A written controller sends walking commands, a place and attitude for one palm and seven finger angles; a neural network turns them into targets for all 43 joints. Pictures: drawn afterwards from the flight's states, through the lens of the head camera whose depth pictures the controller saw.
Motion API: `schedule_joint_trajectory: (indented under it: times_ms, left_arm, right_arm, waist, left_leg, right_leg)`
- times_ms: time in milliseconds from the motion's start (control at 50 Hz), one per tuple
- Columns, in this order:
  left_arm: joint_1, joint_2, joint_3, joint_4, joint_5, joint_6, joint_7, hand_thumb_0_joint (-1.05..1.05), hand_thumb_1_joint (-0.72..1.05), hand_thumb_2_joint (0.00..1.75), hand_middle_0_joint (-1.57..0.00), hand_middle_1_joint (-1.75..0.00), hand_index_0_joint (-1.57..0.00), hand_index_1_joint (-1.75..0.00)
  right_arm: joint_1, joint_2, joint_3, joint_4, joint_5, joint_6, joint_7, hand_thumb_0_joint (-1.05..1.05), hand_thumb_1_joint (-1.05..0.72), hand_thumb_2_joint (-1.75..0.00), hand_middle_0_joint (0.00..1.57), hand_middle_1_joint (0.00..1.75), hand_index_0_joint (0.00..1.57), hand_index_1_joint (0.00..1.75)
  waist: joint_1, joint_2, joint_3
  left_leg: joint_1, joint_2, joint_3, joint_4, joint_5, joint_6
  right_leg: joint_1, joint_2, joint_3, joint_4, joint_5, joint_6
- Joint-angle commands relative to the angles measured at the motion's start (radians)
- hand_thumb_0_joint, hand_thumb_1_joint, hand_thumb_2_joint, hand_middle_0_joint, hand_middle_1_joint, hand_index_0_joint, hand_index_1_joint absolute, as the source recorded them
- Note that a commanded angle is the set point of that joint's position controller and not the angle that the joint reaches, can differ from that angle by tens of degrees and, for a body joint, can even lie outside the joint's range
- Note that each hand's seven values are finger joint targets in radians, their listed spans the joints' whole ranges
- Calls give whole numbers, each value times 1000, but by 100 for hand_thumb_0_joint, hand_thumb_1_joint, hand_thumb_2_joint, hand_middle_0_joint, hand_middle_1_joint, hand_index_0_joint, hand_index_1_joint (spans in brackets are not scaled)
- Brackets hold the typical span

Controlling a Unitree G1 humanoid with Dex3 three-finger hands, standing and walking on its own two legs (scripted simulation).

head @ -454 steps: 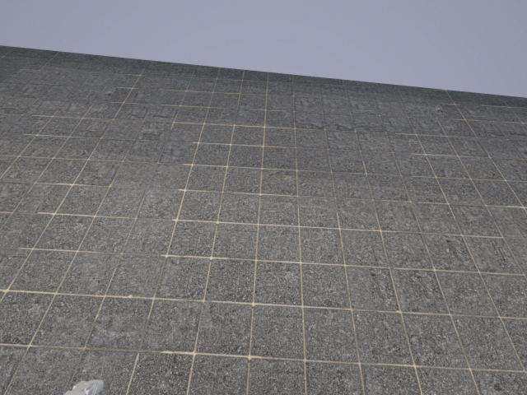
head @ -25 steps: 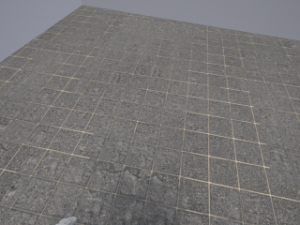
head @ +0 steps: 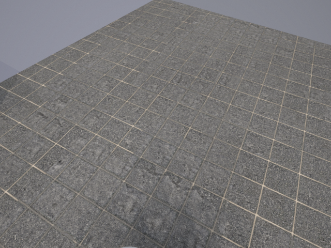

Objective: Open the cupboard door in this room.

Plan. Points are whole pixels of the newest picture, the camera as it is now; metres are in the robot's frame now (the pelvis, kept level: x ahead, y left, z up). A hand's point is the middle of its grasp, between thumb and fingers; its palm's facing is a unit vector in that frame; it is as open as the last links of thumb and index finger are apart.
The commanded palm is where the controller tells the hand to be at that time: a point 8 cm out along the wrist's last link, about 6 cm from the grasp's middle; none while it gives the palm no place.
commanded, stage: turn or walk to find it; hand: left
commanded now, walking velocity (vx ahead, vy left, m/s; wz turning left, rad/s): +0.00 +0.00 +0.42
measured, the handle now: out of the picture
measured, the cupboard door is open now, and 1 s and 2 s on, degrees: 0 0 0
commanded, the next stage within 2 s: stand and wait in 1.04 s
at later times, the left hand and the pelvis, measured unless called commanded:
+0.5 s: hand out of the picture +0.05 +0.22 -0.15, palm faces +0.20 -0.94 -0.26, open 7.4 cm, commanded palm none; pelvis -0.02 +0.00 +0.00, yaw +11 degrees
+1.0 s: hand out of the picture -0.12 +0.21 -0.19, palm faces +0.46 -0.86 -0.24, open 7.4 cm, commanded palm none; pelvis -0.06 +0.01 -0.01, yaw +25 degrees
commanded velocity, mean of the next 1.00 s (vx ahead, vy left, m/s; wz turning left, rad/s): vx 0.00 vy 0.00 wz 0.42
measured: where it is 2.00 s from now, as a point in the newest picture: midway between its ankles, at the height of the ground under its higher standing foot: outside the picture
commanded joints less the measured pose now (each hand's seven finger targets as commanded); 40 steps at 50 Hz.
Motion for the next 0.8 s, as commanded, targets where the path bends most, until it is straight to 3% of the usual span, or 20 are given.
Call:
schedule_joint_trajectory:
  times_ms: [0, 20, 40, 60, 80, 120, 160, 220, 300, 360, 400, 440, 460, 480, 500, 520, 540, 560, 600, 780]
  left_arm:
    - [14, 202, 51, -41, -17, -2, 13, 0, 90, 90, -20, -30, -20, -30]
    - [36, 144, 43, -70, -24, 6, 8, 0, 90, 90, -20, -30, -20, -30]
    - [-17, 108, 23, -105, -16, 12, 6, 0, 90, 90, -20, -30, -20, -30]
    - [-86, 124, 25, -96, -10, 29, 17, 0, 90, 90, -20, -30, -20, -30]
    - [-104, 129, 32, -89, -15, 31, 12, 0, 90, 90, -20, -30, -20, -30]
    - [-51, 130, 35, -55, -14, 23, -2, 0, 90, 90, -20, -30, -20, -30]
    - [-30, 129, 33, -43, -16, 19, -5, 0, 90, 90, -20, -30, -20, -30]
    - [-50, 126, 28, -53, -18, 18, -1, 0, 90, 90, -20, -30, -20, -30]
    - [-88, 119, 25, -81, -19, 19, 3, 0, 90, 90, -20, -30, -20, -30]
    - [-94, 101, 22, -98, -23, 12, 6, 0, 90, 90, -20, -30, -20, -30]
    - [-75, 103, 21, -99, -26, 6, 7, 0, 90, 90, -20, -30, -20, -30]
    - [2, 108, 24, -83, -28, -2, 10, 0, 90, 90, -20, -30, -20, -30]
    - [34, 129, 29, -76, -25, -10, 13, 0, 90, 90, -20, -30, -20, -30]
    - [54, 188, 41, -76, -13, -20, 20, 0, 90, 90, -20, -30, -20, -30]
    - [42, 264, 54, -89, -3, -24, 24, 0, 90, 90, -20, -30, -20, -30]
    - [26, 255, 60, -106, -14, -23, 25, 0, 90, 90, -20, -30, -20, -30]
    - [-33, 230, 55, -114, -15, -19, 26, 0, 90, 90, -20, -30, -20, -30]
    - [-82, 196, 45, -123, -16, -18, 23, 0, 90, 90, -20, -30, -20, -30]
    - [-125, 149, 33, -131, -14, -24, 24, 0, 90, 90, -20, -30, -20, -30]
    - [25, 205, 47, -64, -3, -22, 18, 0, 90, 90, -20, -30, -20, -30]
  right_arm:
    - [56, -86, -6, -67, 6, -59, -2, 0, -90, -90, 20, 30, 20, 30]
    - [75, -185, -26, -73, -4, -69, -4, 0, -90, -90, 20, 30, 20, 30]
    - [107, -253, -41, -70, -4, -61, -8, 0, -90, -90, 20, 30, 20, 30]
    - [122, -225, -37, -48, -6, -64, -22, 0, -90, -90, 20, 30, 20, 30]
    - [75, -204, -28, -55, -7, -61, -30, 0, -90, -90, 20, 30, 20, 30]
    - [-20, -160, -11, -83, -6, -67, -32, 0, -90, -90, 20, 30, 20, 30]
    - [-13, -155, -10, -86, -2, -74, -32, 0, -90, -90, 20, 30, 20, 30]
    - [17, -153, -14, -82, -1, -74, -30, 0, -90, -90, 20, 30, 20, 30]
    - [33, -159, -23, -86, -6, -65, -27, 0, -90, -90, 20, 30, 20, 30]
    - [29, -160, -29, -95, -12, -60, -26, 0, -90, -90, 20, 30, 20, 30]
    - [22, -161, -32, -98, -13, -57, -23, 0, -90, -90, 20, 30, 20, 30]
    - [-4, -156, -34, -108, -8, -54, -22, 0, -90, -90, 20, 30, 20, 30]
    - [-9, -137, -32, -112, -2, -54, -19, 0, -90, -90, 20, 30, 20, 30]
    - [8, -87, -26, -120, 7, -56, -13, 0, -90, -90, 20, 30, 20, 30]
    - [3, -42, -18, -148, 6, -55, -8, 0, -90, -90, 20, 30, 20, 30]
    - [0, -98, -34, -137, -8, -37, -12, 0, -90, -90, 20, 30, 20, 30]
    - [-11, -95, -39, -124, -9, -25, -8, 0, -90, -90, 20, 30, 20, 30]
    - [6, -89, -39, -103, -11, -20, -2, 0, -90, -90, 20, 30, 20, 30]
    - [60, -70, -34, -75, -10, -19, 6, 0, -90, -90, 20, 30, 20, 30]
    - [-39, -48, -9, -86, -1, -27, 3, 0, -90, -90, 20, 30, 20, 30]
  waist:
    - [-32, -69, -158]
    - [-40, 196, -168]
    - [-65, 303, -135]
    - [-89, 303, -117]
    - [-67, 278, -67]
    - [-18, 189, -58]
    - [-16, 169, -90]
    - [-30, 156, -100]
    - [-44, 158, -84]
    - [-44, 170, -107]
    - [-35, 180, -111]
    - [4, 167, -140]
    - [21, 109, -144]
    - [28, -53, -162]
    - [31, -254, -115]
    - [36, -224, -115]
    - [10, -177, -47]
    - [-17, -124, -6]
    - [-46, -111, -19]
    - [32, -173, -70]
  left_leg:
    - [205, 9, 11, -385, 266, 31]
    - [332, 234, -273, -440, 477, 116]
    - [287, 375, -385, -450, 676, 218]
    - [206, 339, -376, -467, 631, 202]
    - [160, 294, -345, -467, 568, 201]
    - [153, 222, -250, -456, 536, 196]
    - [198, 190, -212, -439, 621, 194]
    - [224, 195, -240, -434, 648, 211]
    - [200, 197, -308, -443, 548, 227]
    - [186, 193, -355, -412, 592, 233]
    - [141, 172, -373, -389, 618, 222]
    - [70, 137, -364, -340, 559, 191]
    - [-8, 94, -341, -295, 456, 150]
    - [-153, 10, -249, -161, 265, 91]
    - [-282, -116, -99, 54, -73, 31]
    - [-239, -72, -143, 238, -116, 35]
    - [-235, -55, -148, 355, -75, 38]
    - [-242, -39, -139, 421, -9, 34]
    - [-229, -19, -100, 450, 72, 15]
    - [-152, -6, -3, 139, -13, -12]
  right_leg:
    - [16, -155, 101, 54, 307, -41]
    - [-216, -35, 39, 246, -19, 35]
    - [-312, 22, 79, 398, -357, 60]
    - [-298, 21, 174, 482, -324, 55]
    - [-313, 23, 196, 534, -262, 52]
    - [-305, 25, 196, 565, -147, 60]
    - [-293, 37, 191, 549, -116, 69]
    - [-284, 47, 196, 495, -122, 79]
    - [-259, 66, 200, 399, -153, 76]
    - [-190, 89, 198, 263, -177, 66]
    - [-110, 114, 187, 160, -149, 57]
    - [27, 120, 175, -27, -16, 51]
    - [137, 96, 187, -153, 74, 45]
    - [259, -67, 342, -246, 53, -3]
    - [247, -294, 553, -291, 133, -117]
    - [99, -333, 563, -323, 51, -171]
    - [3, -290, 528, -341, -29, -174]
    - [-33, -230, 433, -329, -37, -148]
    - [-7, -167, 290, -282, 99, -121]
    - [144, -201, 209, -205, 346, -153]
